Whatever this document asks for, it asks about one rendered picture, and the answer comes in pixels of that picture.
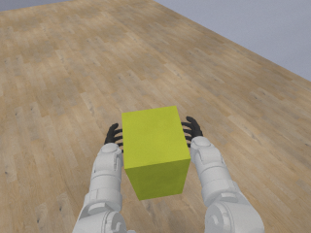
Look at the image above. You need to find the robot right hand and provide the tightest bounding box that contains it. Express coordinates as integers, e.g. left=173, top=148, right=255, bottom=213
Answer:
left=181, top=116, right=203, bottom=148

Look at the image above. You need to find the left robot forearm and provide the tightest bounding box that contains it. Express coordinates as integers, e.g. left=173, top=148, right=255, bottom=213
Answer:
left=72, top=143, right=123, bottom=233

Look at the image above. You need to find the robot left hand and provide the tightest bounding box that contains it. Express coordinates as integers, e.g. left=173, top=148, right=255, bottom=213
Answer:
left=104, top=123, right=123, bottom=153

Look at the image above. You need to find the left robot upper arm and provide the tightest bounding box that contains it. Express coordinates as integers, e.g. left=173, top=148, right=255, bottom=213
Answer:
left=73, top=210, right=127, bottom=233

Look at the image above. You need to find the carton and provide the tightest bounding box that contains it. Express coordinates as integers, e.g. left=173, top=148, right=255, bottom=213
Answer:
left=121, top=105, right=191, bottom=201

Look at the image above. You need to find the right robot forearm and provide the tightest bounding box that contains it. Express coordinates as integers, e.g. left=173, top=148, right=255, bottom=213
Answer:
left=190, top=136, right=265, bottom=231

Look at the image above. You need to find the right robot upper arm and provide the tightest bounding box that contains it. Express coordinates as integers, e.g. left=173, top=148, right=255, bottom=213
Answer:
left=204, top=201, right=265, bottom=233

